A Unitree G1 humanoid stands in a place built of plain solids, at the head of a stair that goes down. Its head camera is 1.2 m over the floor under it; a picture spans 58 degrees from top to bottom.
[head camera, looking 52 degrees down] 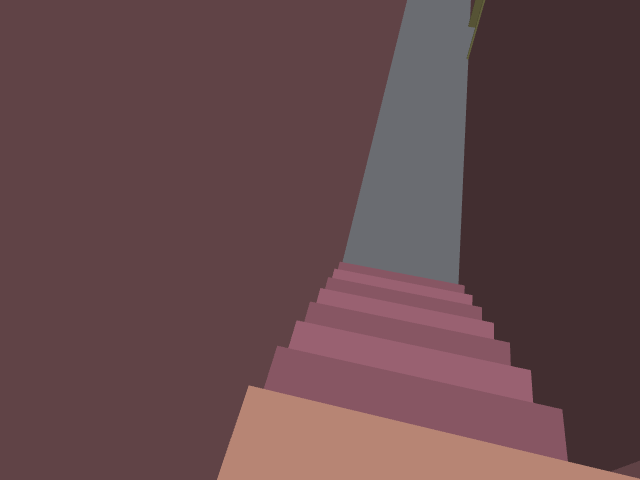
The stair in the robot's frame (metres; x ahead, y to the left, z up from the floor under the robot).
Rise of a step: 0.22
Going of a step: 0.22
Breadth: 0.95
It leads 13 degrees to the right of straight ahead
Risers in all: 8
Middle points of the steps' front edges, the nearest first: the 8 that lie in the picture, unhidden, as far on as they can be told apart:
0.32 -0.26 0.00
0.53 -0.31 -0.22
0.75 -0.36 -0.44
0.96 -0.41 -0.66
1.17 -0.46 -0.88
1.39 -0.51 -1.10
1.60 -0.56 -1.32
1.82 -0.61 -1.54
